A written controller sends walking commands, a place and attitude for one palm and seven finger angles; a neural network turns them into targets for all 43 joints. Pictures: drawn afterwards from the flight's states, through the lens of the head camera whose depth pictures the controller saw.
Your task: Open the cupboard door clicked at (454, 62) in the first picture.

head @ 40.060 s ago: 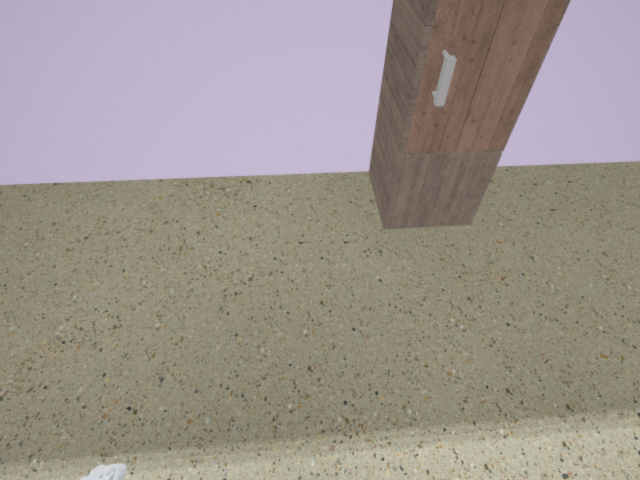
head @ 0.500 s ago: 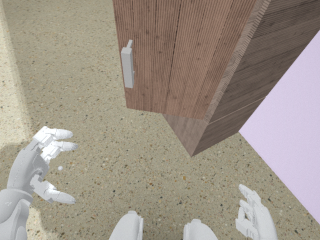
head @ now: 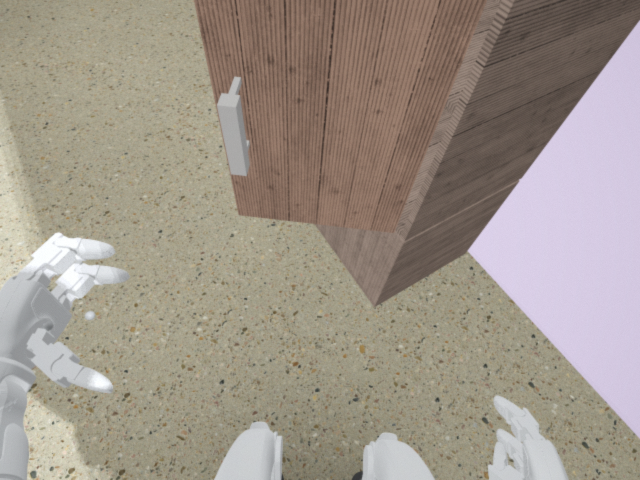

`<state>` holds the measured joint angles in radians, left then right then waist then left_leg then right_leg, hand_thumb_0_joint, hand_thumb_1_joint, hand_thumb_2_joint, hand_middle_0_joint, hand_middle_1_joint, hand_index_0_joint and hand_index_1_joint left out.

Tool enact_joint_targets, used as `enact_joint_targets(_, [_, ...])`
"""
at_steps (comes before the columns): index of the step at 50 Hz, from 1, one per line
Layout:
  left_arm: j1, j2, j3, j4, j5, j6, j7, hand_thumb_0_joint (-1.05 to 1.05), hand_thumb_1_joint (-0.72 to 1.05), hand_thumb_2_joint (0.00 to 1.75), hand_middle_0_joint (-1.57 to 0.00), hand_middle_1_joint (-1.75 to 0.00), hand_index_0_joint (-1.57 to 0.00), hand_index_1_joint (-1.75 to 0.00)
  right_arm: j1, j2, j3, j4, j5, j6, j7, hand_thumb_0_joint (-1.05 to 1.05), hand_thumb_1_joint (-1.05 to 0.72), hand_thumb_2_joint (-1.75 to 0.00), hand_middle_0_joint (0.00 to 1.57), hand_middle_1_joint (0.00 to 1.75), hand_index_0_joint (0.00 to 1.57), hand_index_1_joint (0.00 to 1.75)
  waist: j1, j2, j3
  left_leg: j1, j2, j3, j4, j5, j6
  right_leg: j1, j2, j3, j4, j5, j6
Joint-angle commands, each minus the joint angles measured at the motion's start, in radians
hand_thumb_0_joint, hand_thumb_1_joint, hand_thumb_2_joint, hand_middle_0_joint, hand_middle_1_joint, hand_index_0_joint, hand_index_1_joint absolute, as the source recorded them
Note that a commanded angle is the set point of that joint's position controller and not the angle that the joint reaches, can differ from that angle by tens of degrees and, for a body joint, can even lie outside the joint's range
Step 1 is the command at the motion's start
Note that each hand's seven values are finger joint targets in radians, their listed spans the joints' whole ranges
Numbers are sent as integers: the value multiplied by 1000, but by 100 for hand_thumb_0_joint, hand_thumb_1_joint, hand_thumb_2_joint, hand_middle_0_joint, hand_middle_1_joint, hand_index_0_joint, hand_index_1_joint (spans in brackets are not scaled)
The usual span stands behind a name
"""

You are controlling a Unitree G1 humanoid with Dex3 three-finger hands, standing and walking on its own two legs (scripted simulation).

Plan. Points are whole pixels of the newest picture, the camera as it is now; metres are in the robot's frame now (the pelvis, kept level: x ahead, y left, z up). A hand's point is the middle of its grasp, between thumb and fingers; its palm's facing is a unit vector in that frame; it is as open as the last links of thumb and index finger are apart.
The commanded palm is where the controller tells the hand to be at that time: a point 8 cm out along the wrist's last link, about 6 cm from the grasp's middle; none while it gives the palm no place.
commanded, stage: raise the hand with hooked fingers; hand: left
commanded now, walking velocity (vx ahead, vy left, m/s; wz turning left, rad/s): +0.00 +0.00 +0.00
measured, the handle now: (238, 127) +0.61 +0.16 +0.03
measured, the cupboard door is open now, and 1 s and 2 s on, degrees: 53 53 53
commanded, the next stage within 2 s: move the hooked fingers beside the handle in 0.28 s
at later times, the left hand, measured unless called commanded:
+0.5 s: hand (98, 312) +0.29 +0.27 +0.04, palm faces -0.05 -1.00 -0.04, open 14.0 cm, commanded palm +0.28 +0.31 +0.05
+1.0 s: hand (137, 238) +0.39 +0.25 +0.04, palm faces -0.07 -1.00 -0.02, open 14.0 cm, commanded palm +0.37 +0.30 +0.04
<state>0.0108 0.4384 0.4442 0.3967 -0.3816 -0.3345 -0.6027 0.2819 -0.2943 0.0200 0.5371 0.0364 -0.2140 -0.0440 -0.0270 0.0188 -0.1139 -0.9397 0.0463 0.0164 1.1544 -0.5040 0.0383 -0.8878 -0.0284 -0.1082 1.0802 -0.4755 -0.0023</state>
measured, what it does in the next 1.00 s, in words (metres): stands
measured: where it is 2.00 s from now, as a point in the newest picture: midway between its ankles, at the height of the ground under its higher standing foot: outside the picture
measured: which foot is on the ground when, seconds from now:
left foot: down 0.00-1.00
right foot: down 0.00-1.00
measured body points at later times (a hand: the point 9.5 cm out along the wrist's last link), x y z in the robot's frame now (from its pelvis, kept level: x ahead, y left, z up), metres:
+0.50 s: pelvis +0.00 -0.01 +0.00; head +0.09 +0.01 +0.44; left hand +0.28 +0.32 +0.05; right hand +0.17 -0.25 -0.08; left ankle +0.03 +0.09 -0.65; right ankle +0.03 -0.13 -0.65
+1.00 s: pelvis +0.00 -0.01 -0.01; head +0.12 +0.01 +0.43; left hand +0.38 +0.31 +0.04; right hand +0.10 -0.27 -0.10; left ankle +0.03 +0.09 -0.65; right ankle +0.03 -0.13 -0.65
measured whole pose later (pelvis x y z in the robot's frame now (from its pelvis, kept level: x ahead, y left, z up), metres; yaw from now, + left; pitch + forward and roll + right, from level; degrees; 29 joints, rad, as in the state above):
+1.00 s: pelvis +0.00 -0.01 -0.01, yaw -1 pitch +20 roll -3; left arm -0.38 0.49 0.45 0.74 -0.28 -0.35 -0.55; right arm 0.32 -0.29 0.03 0.58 0.03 -0.12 -0.04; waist -0.07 0.02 -0.12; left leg -1.01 0.05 0.03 1.17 -0.51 0.03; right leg -0.97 -0.02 -0.10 1.10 -0.48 -0.01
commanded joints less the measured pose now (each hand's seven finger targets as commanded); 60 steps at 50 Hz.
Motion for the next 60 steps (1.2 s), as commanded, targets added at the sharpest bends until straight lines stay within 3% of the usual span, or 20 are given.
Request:
enact_joint_targets(1, [-123,253,109,-220,-25,-84,24,0,-50,30,-30,-120,-30,-120,-4,-154,-65,-135,2,-56,-12,0,-90,-90,20,30,20,30,22,111,-308,254,-31,-72,-195,275,-21,117,53,43,-122,135,-32])
enact_joint_targets(5, [-114,244,104,-189,-27,-83,22,0,-50,30,-30,-120,-30,-120,0,-153,-63,-134,2,-51,-15,0,-90,-90,20,30,20,30,10,67,-294,226,-31,-64,-187,245,-15,119,56,50,-132,122,-27])
enact_joint_targets(10, [-132,243,89,-205,-20,-80,13,0,-50,30,-30,-120,-30,-120,-5,-152,-61,-133,5,-53,-20,0,-90,-90,20,30,20,30,11,113,-299,241,-32,-65,-189,244,-16,114,52,52,-131,123,-29])
enact_joint_targets(15, [-120,242,101,-196,-29,-79,14,0,-50,30,-30,-120,-30,-120,-6,-149,-58,-134,3,-51,-20,0,-90,-90,20,30,20,30,11,66,-304,227,-32,-64,-179,263,-15,133,55,50,-126,149,-26])
enact_joint_targets(19, [-138,231,85,-179,-26,-74,6,0,-50,30,-30,-120,-30,-120,-7,-149,-57,-133,5,-51,-22,0,-90,-90,20,30,20,30,6,85,-291,221,-34,-60,-174,245,-14,116,54,55,-127,136,-27])
enact_joint_targets(22, [-295,226,52,-166,-16,-75,12,0,-50,30,-30,-120,-30,-120,-6,-153,-53,-113,2,-52,-34,0,-90,-90,20,30,20,30,-24,77,-269,201,-30,-68,-157,200,-11,67,56,56,-120,98,-27])
enact_joint_targets(23, [-330,259,72,-136,-5,-74,15,0,-50,30,-30,-120,-30,-120,2,-159,-53,-101,3,-49,-39,0,-90,-90,20,30,20,30,-24,70,-281,201,-27,-70,-158,188,-13,65,55,59,-119,86,-27])
enact_joint_targets(27, [-438,271,49,-85,14,-71,10,0,-50,30,-30,-120,-30,-120,2,-160,-46,-95,3,-46,-48,0,-90,-90,20,30,20,30,-22,113,-302,197,-31,-67,-154,180,-12,60,51,65,-112,77,-33])
enact_joint_targets(28, [-454,297,69,-78,23,-70,12,0,-50,30,-30,-120,-30,-120,10,-161,-48,-90,3,-43,-48,0,-90,-90,20,30,20,30,-15,118,-333,220,-28,-72,-156,210,-15,67,50,64,-109,101,-33])
enact_joint_targets(30, [-470,262,32,-53,33,-58,15,0,-50,30,-30,-120,-30,-120,17,-157,-49,-92,5,-35,-46,0,-90,-90,20,30,20,30,-19,113,-355,239,-27,-72,-159,236,-15,65,47,60,-109,125,-29])
enact_joint_targets(31, [-483,290,56,-32,36,-51,22,0,-50,30,-30,-120,-30,-120,21,-159,-49,-87,3,-31,-44,0,-90,-90,20,30,20,30,-13,112,-366,231,-26,-70,-157,238,-16,75,45,62,-109,127,-29])
enact_joint_targets(34, [-473,310,84,31,42,-40,32,0,-50,30,-30,-120,-30,-120,31,-158,-50,-89,3,-12,-36,0,-90,-90,20,30,20,30,-6,74,-384,211,-28,-57,-149,273,-13,112,47,67,-108,169,-26])
enact_joint_targets(39, [-501,310,84,61,55,-49,51,0,-50,30,-30,-120,-30,-120,52,-157,-53,-90,1,14,-19,0,-90,-90,20,30,20,30,-6,92,-397,230,-24,-58,-157,330,-17,113,49,63,-101,217,-26])
enact_joint_targets(42, [-542,322,90,101,60,-60,60,0,-50,30,-30,-120,-30,-120,68,-162,-56,-83,-1,29,-16,0,-90,-90,20,30,20,30,-20,51,-387,201,-22,-57,-148,322,-12,113,55,64,-96,218,-26])
enact_joint_targets(51, [-737,341,71,166,97,-108,60,0,-50,30,-30,-120,-30,-120,107,-167,-62,-37,-7,67,-14,0,-90,-90,20,30,20,30,-40,127,-425,266,-15,-69,-143,363,-18,62,52,63,-88,230,-29])
enact_joint_targets(52, [-755,317,51,174,91,-108,56,0,-50,30,-30,-120,-30,-120,113,-164,-61,-38,-7,69,-13,0,-90,-90,20,30,20,30,-50,133,-426,286,-14,-71,-136,392,-17,39,58,61,-85,242,-31])
enact_joint_targets(53, [-758,349,79,206,97,-107,59,0,-50,30,-30,-120,-30,-120,121,-170,-62,-28,-9,78,-12,0,-90,-90,20,30,20,30,-43,98,-433,274,-12,-71,-137,384,-19,58,57,62,-90,246,-27])
enact_joint_targets(56, [-839,326,41,260,122,-107,70,0,-50,30,-30,-120,-30,-120,123,-168,-60,-18,-9,93,-10,0,-90,-90,20,30,20,30,-61,115,-409,258,-12,-72,-133,347,-17,18,54,61,-87,215,-26])
enact_joint_targets(59, [-909,375,69,324,138,-114,80,0,-50,30,-30,-120,-30,-120,140,-175,-60,-9,-12,108,-11,0,-90,-90,20,30,20,30,-63,104,-423,246,-12,-74,-120,341,-17,10,56,62,-77,214,-27])
enact_joint_targets(60, [-920,361,55,350,145,-115,83,0,-50,30,-30,-120,-30,-120,140,-172,-57,-9,-12,113,-8,0,-90,-90,20,30,20,30,-65,110,-417,240,-14,-73,-120,329,-16,2,56,62,-78,204,-27])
